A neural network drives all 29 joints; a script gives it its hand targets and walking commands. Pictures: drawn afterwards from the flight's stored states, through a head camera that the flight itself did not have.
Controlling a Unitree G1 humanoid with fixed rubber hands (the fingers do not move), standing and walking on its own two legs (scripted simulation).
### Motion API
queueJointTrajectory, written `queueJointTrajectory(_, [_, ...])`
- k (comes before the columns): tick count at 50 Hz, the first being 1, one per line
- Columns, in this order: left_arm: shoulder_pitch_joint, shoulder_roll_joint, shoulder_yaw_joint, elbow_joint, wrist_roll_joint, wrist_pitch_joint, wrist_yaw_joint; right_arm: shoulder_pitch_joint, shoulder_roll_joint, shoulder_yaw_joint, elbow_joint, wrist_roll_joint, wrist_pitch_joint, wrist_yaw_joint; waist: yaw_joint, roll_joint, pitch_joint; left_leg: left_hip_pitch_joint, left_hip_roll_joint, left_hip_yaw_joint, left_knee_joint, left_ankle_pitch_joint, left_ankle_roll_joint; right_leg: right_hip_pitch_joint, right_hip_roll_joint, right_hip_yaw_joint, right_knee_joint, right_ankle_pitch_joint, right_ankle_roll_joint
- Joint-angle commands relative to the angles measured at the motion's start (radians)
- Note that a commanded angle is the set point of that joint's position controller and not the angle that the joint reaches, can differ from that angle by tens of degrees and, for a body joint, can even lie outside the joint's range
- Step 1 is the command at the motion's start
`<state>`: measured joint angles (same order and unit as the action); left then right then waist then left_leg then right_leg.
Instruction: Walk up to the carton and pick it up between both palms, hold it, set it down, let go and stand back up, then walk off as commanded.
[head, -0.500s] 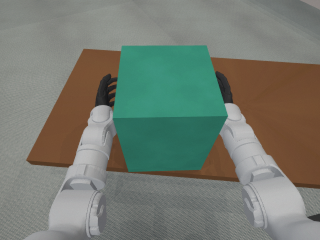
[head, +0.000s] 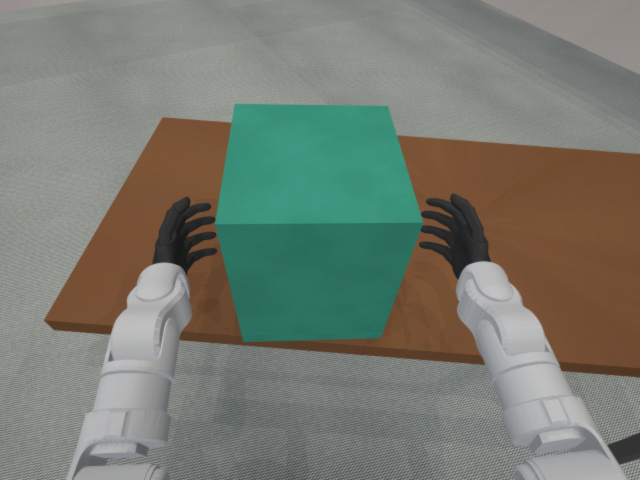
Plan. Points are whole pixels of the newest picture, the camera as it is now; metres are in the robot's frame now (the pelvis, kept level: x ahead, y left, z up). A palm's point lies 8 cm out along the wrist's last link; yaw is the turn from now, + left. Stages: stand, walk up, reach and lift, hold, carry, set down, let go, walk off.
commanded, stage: set down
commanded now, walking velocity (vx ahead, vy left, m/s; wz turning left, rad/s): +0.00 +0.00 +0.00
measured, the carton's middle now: (312, 228) +0.42 +0.05 +0.08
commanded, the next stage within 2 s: none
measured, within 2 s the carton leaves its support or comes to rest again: neither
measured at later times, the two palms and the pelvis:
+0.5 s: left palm (149, 311) +0.27 +0.22 +0.09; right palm (502, 317) +0.29 -0.17 +0.09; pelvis +0.00 +0.01 +0.00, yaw +1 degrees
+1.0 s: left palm (130, 379) +0.20 +0.23 +0.06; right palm (512, 392) +0.21 -0.18 +0.06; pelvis +0.01 +0.01 +0.00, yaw -2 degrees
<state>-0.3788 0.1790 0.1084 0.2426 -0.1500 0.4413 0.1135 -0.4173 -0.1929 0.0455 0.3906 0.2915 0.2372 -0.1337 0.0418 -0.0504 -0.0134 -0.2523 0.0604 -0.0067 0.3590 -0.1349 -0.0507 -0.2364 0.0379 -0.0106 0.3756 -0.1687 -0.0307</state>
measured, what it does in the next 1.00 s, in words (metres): stands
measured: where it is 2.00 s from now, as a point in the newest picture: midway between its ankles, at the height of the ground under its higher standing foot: outside the picture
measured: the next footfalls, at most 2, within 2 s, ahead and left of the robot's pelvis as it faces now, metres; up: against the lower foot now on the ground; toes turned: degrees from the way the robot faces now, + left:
none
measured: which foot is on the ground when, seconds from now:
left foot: down 0.00-1.00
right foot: down 0.00-1.00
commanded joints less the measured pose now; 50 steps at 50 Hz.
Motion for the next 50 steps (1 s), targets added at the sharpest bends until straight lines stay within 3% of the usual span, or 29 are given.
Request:
queueJointTrajectory(1, [-0.229,0.098,0.000,-0.421,0.014,-0.020,-0.016,-0.253,-0.146,-0.059,-0.365,0.006,-0.069,-0.013,-0.030,0.078,-0.431,0.181,-0.086,0.061,-0.013,0.255,0.022,0.262,0.013,-0.008,-0.033,0.262,0.062])
queueJointTrajectory(4, [-0.483,0.130,0.043,-0.124,0.013,0.019,-0.009,-0.496,-0.116,-0.119,-0.217,-0.058,-0.025,-0.011,-0.007,0.023,-0.269,0.008,-0.092,0.068,-0.034,-0.055,0.042,0.101,-0.003,-0.005,-0.055,-0.125,0.075])
queueJointTrajectory(5, [-0.329,0.103,0.018,-0.247,0.002,0.007,0.003,-0.346,-0.121,-0.116,-0.302,-0.048,-0.031,-0.009,-0.006,0.008,-0.314,0.066,-0.088,0.067,-0.041,-0.003,0.041,0.141,-0.002,0.002,-0.071,-0.088,0.069])
queueJointTrajectory(7, [-0.092,0.074,-0.005,-0.557,-0.012,0.037,-0.008,-0.091,-0.156,-0.083,-0.475,0.016,-0.060,-0.021,-0.032,0.056,-0.432,0.240,-0.084,0.058,-0.014,0.265,0.024,0.285,0.014,-0.007,-0.043,0.265,0.065])
queueJointTrajectory(8, [-0.222,0.088,-0.004,-0.413,0.013,0.062,-0.020,-0.233,-0.170,-0.106,-0.385,-0.020,-0.040,-0.031,-0.051,0.062,-0.339,0.177,-0.090,0.052,-0.008,0.219,0.020,0.212,0.014,-0.016,-0.022,0.232,0.072])
queueJointTrajectory(10, [-0.317,0.115,0.029,-0.345,0.016,0.076,-0.012,-0.317,-0.147,-0.108,-0.382,-0.013,-0.025,-0.018,-0.020,0.051,-0.302,0.092,-0.096,0.058,-0.016,0.097,0.025,0.172,0.010,-0.008,-0.038,0.078,0.074])
queueJointTrajectory(11, [-0.134,0.082,0.006,-0.408,0.007,0.058,-0.004,-0.143,-0.135,-0.103,-0.393,-0.011,-0.035,-0.011,-0.021,0.032,-0.314,0.141,-0.081,0.044,-0.022,0.124,0.029,0.198,0.010,-0.021,-0.046,0.095,0.071])
queueJointTrajectory(12, [-0.246,0.100,0.011,-0.447,-0.023,0.061,-0.002,-0.250,-0.138,-0.082,-0.474,0.005,-0.038,-0.007,0.000,0.050,-0.369,0.117,-0.092,0.057,-0.006,0.133,0.038,0.195,0.016,-0.019,-0.027,0.087,0.063])
queueJointTrajectory(13, [-0.004,0.068,-0.017,-0.607,-0.010,0.067,0.002,0.000,-0.162,-0.076,-0.520,0.029,-0.047,-0.003,-0.042,0.055,-0.396,0.221,-0.079,0.036,-0.012,0.255,0.031,0.272,0.025,-0.024,-0.029,0.257,0.060])
queueJointTrajectory(15, [-0.010,0.089,0.013,-0.598,-0.003,0.071,-0.011,0.002,-0.179,-0.090,-0.579,0.006,-0.059,-0.007,-0.037,0.044,-0.369,0.232,-0.085,0.041,-0.001,0.296,0.025,0.239,0.024,-0.025,-0.021,0.316,0.071])
queueJointTrajectory(18, [-0.126,0.131,0.019,-0.574,-0.018,0.067,-0.004,-0.112,-0.166,-0.117,-0.580,-0.007,-0.046,0.003,-0.019,0.066,-0.311,0.145,-0.087,0.048,-0.011,0.183,0.027,0.173,0.012,-0.020,-0.032,0.135,0.063])
queueJointTrajectory(22, [0.257,0.061,-0.009,-0.801,-0.009,0.087,-0.001,0.266,-0.168,-0.063,-0.719,0.038,-0.051,0.014,-0.021,0.075,-0.290,0.287,-0.076,0.029,-0.030,0.308,0.025,0.247,0.013,-0.022,-0.043,0.295,0.052])
queueJointTrajectory(23, [0.010,0.103,0.008,-0.677,-0.029,0.081,-0.011,0.059,-0.161,-0.086,-0.661,0.011,-0.041,0.019,-0.016,0.081,-0.265,0.201,-0.082,0.045,-0.021,0.201,0.022,0.157,0.005,-0.012,-0.049,0.149,0.056])
queueJointTrajectory(24, [0.144,0.102,-0.013,-0.747,-0.026,0.089,0.005,0.181,-0.189,-0.092,-0.696,0.016,-0.035,0.028,-0.015,0.082,-0.243,0.198,-0.070,0.030,-0.032,0.204,0.025,0.174,0.006,-0.021,-0.047,0.159,0.045])
queueJointTrajectory(26, [0.069,0.118,-0.017,-0.647,-0.046,0.082,-0.001,0.120,-0.158,-0.110,-0.665,-0.011,-0.023,0.027,-0.023,0.060,-0.205,0.142,-0.079,0.048,-0.049,0.084,0.040,0.126,-0.010,0.000,-0.069,0.039,0.050])
queueJointTrajectory(27, [0.238,0.103,-0.026,-0.743,-0.040,0.077,0.002,0.262,-0.151,-0.102,-0.763,-0.006,-0.037,0.030,-0.025,0.041,-0.226,0.216,-0.071,0.037,-0.061,0.138,0.045,0.176,-0.008,0.000,-0.081,0.107,0.046])
queueJointTrajectory(29, [0.187,0.126,-0.034,-0.761,-0.062,0.060,0.002,0.235,-0.159,-0.112,-0.797,-0.006,-0.032,0.027,-0.022,0.033,-0.246,0.185,-0.072,0.042,-0.048,0.121,0.052,0.147,-0.014,0.013,-0.062,0.079,0.053])
queueJointTrajectory(30, [0.387,0.081,-0.054,-0.842,-0.051,0.062,0.005,0.422,-0.138,-0.081,-0.805,0.013,-0.043,0.028,-0.020,0.054,-0.212,0.247,-0.068,0.029,-0.051,0.198,0.042,0.192,-0.007,0.003,-0.070,0.172,0.049])
queueJointTrajectory(31, [0.131,0.134,-0.031,-0.731,-0.052,0.063,-0.008,0.210,-0.137,-0.097,-0.735,-0.015,-0.024,0.023,-0.023,0.081,-0.195,0.176,-0.079,0.047,-0.040,0.117,0.037,0.117,-0.013,0.006,-0.062,0.077,0.051])
queueJointTrajectory(32, [0.380,0.112,-0.030,-0.788,-0.031,0.064,0.002,0.428,-0.147,-0.101,-0.779,-0.008,-0.028,0.032,-0.018,0.060,-0.169,0.235,-0.067,0.031,-0.063,0.142,0.031,0.161,-0.004,-0.003,-0.079,0.104,0.043])
queueJointTrajectory(33, [0.071,0.162,0.001,-0.672,-0.042,0.063,-0.005,0.137,-0.122,-0.108,-0.770,-0.037,-0.016,0.025,0.006,0.080,-0.180,0.128,-0.077,0.055,-0.057,0.035,0.037,0.097,-0.020,0.017,-0.074,-0.035,0.047])
queueJointTrajectory(35, [0.371,0.110,-0.024,-0.769,-0.033,0.059,0.009,0.413,-0.137,-0.110,-0.800,-0.027,-0.024,0.036,0.000,0.050,-0.149,0.228,-0.060,0.037,-0.082,0.070,0.042,0.126,-0.017,0.011,-0.101,0.004,0.039])
queueJointTrajectory(36, [0.278,0.125,-0.007,-0.744,-0.020,0.059,0.002,0.342,-0.120,-0.103,-0.796,-0.042,-0.018,0.029,0.010,0.073,-0.146,0.194,-0.072,0.054,-0.079,0.035,0.034,0.106,-0.018,0.015,-0.090,-0.029,0.040])
queueJointTrajectory(37, [0.623,0.063,-0.055,-0.877,-0.012,0.054,0.007,0.650,-0.141,-0.093,-0.842,-0.016,-0.034,0.036,-0.014,0.063,-0.127,0.311,-0.057,0.032,-0.086,0.174,0.026,0.173,-0.003,0.006,-0.108,0.131,0.034])
queueJointTrajectory(38, [0.388,0.115,0.001,-0.781,-0.008,0.047,-0.011,0.450,-0.123,-0.084,-0.837,-0.047,-0.034,0.021,0.006,0.058,-0.138,0.272,-0.069,0.059,-0.061,0.147,0.021,0.116,-0.017,0.023,-0.098,0.075,0.048])
queueJointTrajectory(42, [0.475,0.125,-0.023,-0.766,-0.036,0.002,0.003,0.544,-0.096,-0.095,-0.837,-0.074,-0.039,0.031,0.004,0.051,-0.075,0.231,-0.060,0.058,-0.097,0.022,0.034,0.068,-0.023,0.021,-0.126,-0.048,0.044])
queueJointTrajectory(44, [0.331,0.134,-0.052,-0.770,-0.064,-0.016,0.012,0.413,-0.100,-0.117,-0.850,-0.073,-0.038,0.040,-0.007,0.077,-0.094,0.169,-0.055,0.061,-0.100,-0.059,0.038,0.020,-0.023,0.036,-0.121,-0.145,0.031])
queueJointTrajectory(45, [0.524,0.132,-0.018,-0.793,-0.037,-0.022,0.012,0.606,-0.079,-0.085,-0.874,-0.071,-0.048,0.037,0.026,0.055,-0.066,0.238,-0.057,0.067,-0.114,-0.013,0.043,0.076,-0.026,0.036,-0.142,-0.087,0.037])
queueJointTrajectory(50, [0.581,0.106,-0.065,-0.754,-0.029,-0.051,-0.005,0.674,-0.107,-0.071,-0.864,-0.079,-0.054,0.051,-0.009,0.051,-0.019,0.260,-0.051,0.054,-0.102,0.019,0.026,0.030,-0.015,0.035,-0.144,-0.054,0.023])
